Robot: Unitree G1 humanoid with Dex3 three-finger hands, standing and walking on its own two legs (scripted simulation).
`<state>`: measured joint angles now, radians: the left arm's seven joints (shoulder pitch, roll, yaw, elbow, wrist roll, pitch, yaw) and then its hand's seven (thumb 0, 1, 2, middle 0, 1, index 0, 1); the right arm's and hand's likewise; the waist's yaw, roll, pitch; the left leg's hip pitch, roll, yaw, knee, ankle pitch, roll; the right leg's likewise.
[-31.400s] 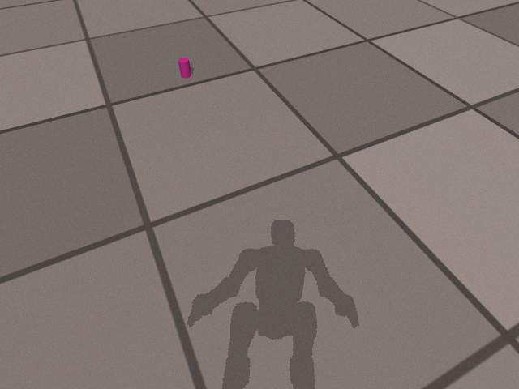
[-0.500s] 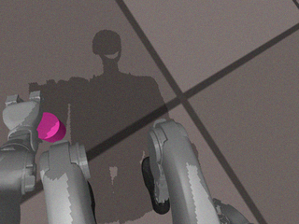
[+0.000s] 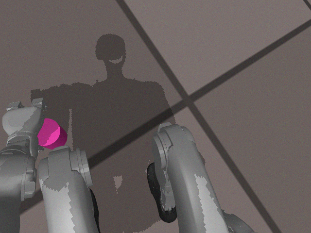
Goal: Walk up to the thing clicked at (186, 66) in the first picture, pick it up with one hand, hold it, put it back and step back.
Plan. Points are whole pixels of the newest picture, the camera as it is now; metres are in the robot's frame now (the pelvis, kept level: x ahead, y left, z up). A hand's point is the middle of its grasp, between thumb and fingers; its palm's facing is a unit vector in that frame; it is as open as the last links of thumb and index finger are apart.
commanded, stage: close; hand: left
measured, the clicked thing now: (50, 135) +0.39 +0.21 -0.25
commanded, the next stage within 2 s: settle in 1.46 s
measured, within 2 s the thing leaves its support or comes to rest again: neither
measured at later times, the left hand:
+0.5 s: hand (34, 130) +0.40 +0.24 -0.21, palm faces -0.45 -0.08 -0.89, open 10.4 cm
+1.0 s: hand (32, 132) +0.39 +0.25 -0.21, palm faces -0.44 -0.11 -0.89, open 8.7 cm
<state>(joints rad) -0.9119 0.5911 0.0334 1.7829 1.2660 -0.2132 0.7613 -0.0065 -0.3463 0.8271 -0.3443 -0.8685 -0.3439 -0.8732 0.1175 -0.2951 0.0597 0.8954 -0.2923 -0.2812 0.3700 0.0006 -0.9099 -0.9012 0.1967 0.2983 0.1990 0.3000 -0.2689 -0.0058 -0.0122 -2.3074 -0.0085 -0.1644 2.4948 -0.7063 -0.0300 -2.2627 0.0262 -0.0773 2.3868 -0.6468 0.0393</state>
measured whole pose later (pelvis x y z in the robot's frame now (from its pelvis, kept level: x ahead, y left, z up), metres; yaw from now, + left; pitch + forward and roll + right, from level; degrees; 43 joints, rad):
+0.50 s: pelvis +0.00 +0.00 +0.00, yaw +0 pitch +30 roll -8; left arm -0.91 0.59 0.03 1.75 1.26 -0.19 0.75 -0.01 -0.07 0.76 -0.52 -0.80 -0.52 -0.81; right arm 0.11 -0.30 0.05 0.89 -0.29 -0.29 0.38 0.00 -0.91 -0.90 0.20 0.30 0.20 0.30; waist -0.27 -0.02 -0.01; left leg -2.31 -0.01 -0.17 2.49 -0.71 -0.03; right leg -2.26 0.02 -0.08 2.38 -0.66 0.04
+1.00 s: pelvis +0.00 +0.00 +0.00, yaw -1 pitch +29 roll -8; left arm -0.88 0.60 0.08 1.74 1.26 -0.21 0.75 0.02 0.17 0.61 -0.66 -0.76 -0.66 -0.73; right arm 0.11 -0.30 0.06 0.89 -0.29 -0.28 0.38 0.00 -0.92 -0.90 0.20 0.30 0.20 0.30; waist -0.26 -0.01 0.00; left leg -2.31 -0.01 -0.17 2.52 -0.72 -0.03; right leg -2.26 0.03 -0.08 2.40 -0.66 0.04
